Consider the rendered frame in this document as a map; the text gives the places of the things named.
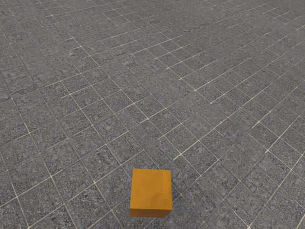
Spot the carton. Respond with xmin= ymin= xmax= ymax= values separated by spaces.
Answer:
xmin=130 ymin=168 xmax=173 ymax=218

